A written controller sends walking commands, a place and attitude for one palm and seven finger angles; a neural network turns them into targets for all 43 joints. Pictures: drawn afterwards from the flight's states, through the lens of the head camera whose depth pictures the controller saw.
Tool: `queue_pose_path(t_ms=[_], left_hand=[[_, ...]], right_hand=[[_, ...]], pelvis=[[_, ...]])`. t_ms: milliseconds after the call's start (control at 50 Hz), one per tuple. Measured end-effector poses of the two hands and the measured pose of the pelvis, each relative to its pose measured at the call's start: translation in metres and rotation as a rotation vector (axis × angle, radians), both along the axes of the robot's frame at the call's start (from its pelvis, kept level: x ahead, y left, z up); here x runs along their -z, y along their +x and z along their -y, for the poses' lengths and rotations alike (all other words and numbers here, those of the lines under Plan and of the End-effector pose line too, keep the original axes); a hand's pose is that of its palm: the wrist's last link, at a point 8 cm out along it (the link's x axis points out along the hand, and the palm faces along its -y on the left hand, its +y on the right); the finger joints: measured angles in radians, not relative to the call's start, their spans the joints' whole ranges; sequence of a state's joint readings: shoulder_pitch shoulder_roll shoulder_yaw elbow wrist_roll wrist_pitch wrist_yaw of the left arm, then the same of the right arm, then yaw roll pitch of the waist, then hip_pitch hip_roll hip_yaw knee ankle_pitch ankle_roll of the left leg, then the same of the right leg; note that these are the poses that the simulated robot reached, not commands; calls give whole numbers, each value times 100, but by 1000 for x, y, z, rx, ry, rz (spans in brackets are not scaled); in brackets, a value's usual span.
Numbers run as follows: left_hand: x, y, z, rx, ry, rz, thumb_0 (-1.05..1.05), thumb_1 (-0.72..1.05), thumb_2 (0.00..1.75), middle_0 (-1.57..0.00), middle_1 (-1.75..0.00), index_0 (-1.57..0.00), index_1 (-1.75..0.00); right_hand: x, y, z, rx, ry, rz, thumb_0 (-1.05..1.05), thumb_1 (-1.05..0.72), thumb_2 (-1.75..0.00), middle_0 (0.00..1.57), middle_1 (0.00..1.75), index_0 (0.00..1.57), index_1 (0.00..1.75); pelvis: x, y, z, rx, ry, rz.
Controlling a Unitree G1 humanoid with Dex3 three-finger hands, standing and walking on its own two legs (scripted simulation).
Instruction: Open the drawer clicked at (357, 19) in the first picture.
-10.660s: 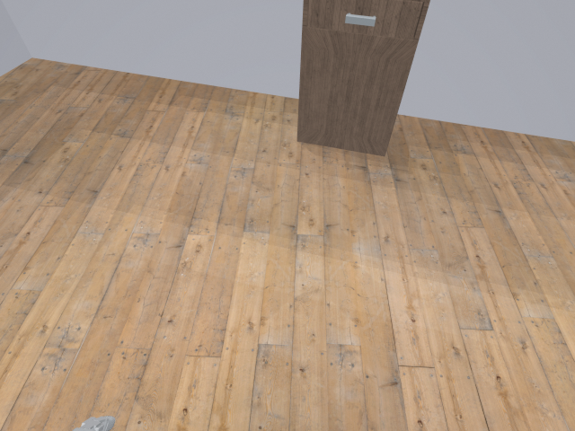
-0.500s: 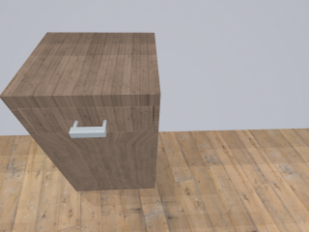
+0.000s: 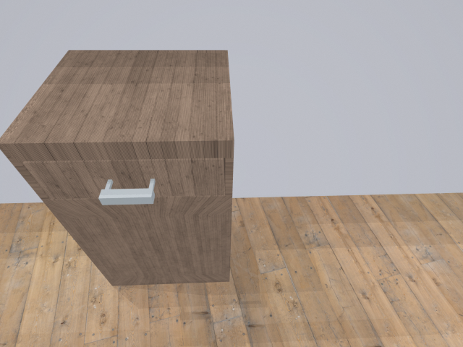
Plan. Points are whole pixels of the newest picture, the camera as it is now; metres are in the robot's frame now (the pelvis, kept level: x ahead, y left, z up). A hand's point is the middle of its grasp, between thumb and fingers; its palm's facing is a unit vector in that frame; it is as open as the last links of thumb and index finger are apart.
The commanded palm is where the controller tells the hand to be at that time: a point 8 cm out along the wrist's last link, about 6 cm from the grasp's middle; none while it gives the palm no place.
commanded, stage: come to a stop and stand still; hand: left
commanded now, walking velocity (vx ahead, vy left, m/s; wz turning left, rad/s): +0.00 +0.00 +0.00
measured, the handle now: (129, 189) +0.47 +0.29 -0.07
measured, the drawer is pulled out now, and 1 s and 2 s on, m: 0.00 0.00 0.00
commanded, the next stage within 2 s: look again from close up in 0.70 s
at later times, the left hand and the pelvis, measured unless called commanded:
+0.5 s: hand out of the picture +0.00 +0.20 -0.18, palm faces +0.01 -0.98 -0.21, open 7.4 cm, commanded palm none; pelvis -0.02 +0.02 -0.01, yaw +0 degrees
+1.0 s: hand out of the picture -0.02 +0.19 -0.18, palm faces +0.02 -0.98 -0.17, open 7.4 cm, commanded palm none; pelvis +0.00 +0.02 +0.00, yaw +0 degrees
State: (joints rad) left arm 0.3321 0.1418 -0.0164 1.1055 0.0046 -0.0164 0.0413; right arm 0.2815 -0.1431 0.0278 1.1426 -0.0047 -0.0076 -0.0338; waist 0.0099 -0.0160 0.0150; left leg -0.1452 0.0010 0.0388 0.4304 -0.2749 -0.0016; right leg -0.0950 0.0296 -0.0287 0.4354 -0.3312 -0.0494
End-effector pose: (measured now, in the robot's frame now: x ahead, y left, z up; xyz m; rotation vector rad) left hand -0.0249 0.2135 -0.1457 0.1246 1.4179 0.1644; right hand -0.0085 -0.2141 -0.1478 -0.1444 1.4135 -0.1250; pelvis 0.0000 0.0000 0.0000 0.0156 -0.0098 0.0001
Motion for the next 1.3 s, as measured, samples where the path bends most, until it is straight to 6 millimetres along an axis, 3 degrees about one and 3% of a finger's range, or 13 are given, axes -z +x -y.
queue_pose_path(t_ms=[220, 440, 600, 940, 1300], left_hand=[[5, -6, -5, 27, 4, 18, 0, 90, 90, -20, -30, -20, -30], [3, 20, -34, 39, 24, 92, 0, 90, 90, -20, -30, -20, -30], [1, 21, -42, 46, 26, 74, 0, 91, 90, -20, -30, -20, -30], [3, 2, -27, 19, -6, -17, 0, 91, 90, -20, -30, -20, -30], [1, 8, -9, 8, -6, -10, 0, 91, 90, -20, -30, -20, -30]], right_hand=[[1, 6, 8, 9, -26, 60, 1, -92, -90, 20, 30, 20, 30], [1, 4, -12, -16, -21, 85, 1, -93, -90, 20, 30, 20, 30], [-2, -4, -19, -13, -14, 51, 1, -92, -90, 20, 30, 20, 30], [-1, 3, -20, -5, -14, 14, 1, -91, -90, 20, 30, 20, 30], [0, 10, -6, -7, -11, 12, 1, -92, -90, 20, 30, 20, 30]], pelvis=[[7, -12, -5, -1, -37, -11], [7, -16, -21, 1, -15, 7], [4, -14, -26, 6, -9, -1], [2, -3, -24, 6, -4, -6], [1, 4, -10, 2, 2, -7]])
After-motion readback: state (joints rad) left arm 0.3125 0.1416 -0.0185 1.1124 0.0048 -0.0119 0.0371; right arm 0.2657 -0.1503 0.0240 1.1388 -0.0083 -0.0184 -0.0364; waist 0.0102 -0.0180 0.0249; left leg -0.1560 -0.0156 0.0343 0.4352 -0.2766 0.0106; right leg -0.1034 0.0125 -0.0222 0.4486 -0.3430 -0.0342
